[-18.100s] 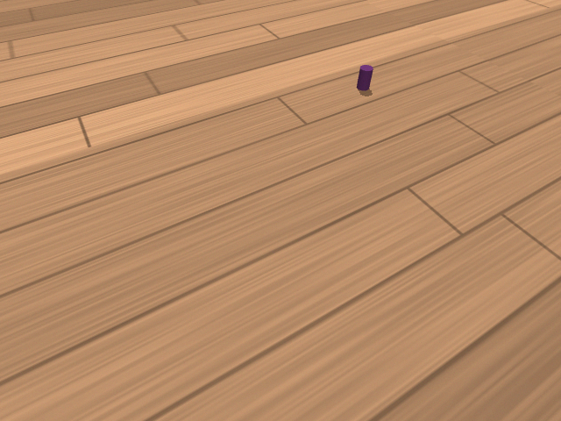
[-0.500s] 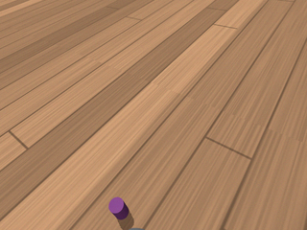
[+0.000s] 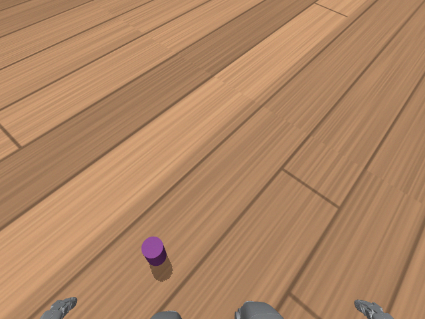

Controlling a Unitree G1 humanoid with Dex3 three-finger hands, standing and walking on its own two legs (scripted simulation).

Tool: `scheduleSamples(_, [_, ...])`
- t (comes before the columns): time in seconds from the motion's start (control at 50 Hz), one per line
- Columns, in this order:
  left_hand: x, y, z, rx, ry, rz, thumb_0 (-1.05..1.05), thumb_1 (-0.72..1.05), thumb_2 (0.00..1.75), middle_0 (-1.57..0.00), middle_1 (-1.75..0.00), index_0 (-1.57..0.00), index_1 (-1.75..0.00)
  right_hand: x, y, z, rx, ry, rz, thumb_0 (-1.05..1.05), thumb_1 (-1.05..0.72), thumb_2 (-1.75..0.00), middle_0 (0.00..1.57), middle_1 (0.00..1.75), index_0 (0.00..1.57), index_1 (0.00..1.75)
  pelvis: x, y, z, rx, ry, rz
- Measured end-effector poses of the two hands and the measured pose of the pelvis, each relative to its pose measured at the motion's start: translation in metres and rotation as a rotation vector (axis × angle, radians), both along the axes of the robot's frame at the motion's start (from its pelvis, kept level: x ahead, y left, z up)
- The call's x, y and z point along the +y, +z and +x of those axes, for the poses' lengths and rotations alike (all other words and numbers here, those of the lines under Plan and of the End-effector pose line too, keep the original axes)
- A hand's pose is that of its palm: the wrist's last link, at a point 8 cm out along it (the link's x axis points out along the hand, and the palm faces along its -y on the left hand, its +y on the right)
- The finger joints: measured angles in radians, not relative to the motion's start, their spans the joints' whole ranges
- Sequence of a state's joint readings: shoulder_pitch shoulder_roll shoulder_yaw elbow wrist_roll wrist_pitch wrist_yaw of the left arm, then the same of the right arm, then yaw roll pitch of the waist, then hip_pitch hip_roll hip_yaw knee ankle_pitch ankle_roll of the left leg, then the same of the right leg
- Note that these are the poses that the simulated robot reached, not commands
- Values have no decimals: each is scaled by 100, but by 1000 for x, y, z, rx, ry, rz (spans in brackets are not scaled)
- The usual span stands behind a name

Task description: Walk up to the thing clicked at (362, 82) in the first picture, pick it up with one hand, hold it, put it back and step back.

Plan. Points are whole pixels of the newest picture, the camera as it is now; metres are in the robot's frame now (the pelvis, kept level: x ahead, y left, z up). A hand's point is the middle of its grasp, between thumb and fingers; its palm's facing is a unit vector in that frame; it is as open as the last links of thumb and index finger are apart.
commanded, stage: walk up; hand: left
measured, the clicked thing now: (154, 251) +0.40 +0.21 -0.69
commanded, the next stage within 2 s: stand in 0.54 s
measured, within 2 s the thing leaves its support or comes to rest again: neither
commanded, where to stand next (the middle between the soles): +0.06 +0.00 m, yaw -2 degrees
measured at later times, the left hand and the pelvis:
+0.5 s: hand out of the picture +0.08 +0.25 -0.14, palm faces -0.04 -0.94 -0.34, open 7.4 cm; pelvis +0.00 -0.01 +0.01, yaw -1 degrees
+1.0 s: hand out of the picture +0.09 +0.23 -0.13, palm faces -0.05 -0.94 -0.35, open 7.3 cm; pelvis -0.01 -0.03 +0.02, yaw -1 degrees
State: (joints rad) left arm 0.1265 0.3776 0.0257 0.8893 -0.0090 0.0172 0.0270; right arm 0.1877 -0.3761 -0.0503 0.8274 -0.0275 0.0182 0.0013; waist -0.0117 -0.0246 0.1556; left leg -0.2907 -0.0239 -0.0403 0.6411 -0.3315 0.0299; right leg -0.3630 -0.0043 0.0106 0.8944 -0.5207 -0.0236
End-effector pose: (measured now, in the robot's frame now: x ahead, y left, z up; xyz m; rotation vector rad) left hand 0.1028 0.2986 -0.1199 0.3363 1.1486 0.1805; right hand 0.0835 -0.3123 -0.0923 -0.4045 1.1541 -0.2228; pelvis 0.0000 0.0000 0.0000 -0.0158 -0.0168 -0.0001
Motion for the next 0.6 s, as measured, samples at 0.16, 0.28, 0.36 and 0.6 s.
scheduleSamples(0.16, [6, 12, -27, -15, -5, 36, 1, 91, 90, -20, -30, -21, -30, 10, -10, 16, -87, 7, 63, 0, -91, -90, 20, 30, 21, 30, -2, -2, 1, -40, -10, -28])
scheduleSamples(0.28, [14, 15, -36, 0, 14, 24, 1, 91, 90, -20, -30, -21, -30, 21, -10, 11, -104, 24, 86, 1, -91, -90, 20, 30, 21, 30, 4, 1, 3, -46, -14, 18])
scheduleSamples(0.36, [12, 14, -35, 2, 20, 13, 1, 91, 90, -20, -30, -21, -30, 18, -9, 0, -66, 21, 85, 1, -90, -90, 21, 30, 21, 30, -1, 3, 3, -44, -22, 14])
scheduleSamples(0.6, [-18, 18, -24, 41, -4, -24, 1, 91, 90, -20, -30, -21, -30, -3, -3, -3, -16, -27, 69, 1, -91, -90, 20, 30, 21, 30, -13, 15, 5, -37, -18, 13])
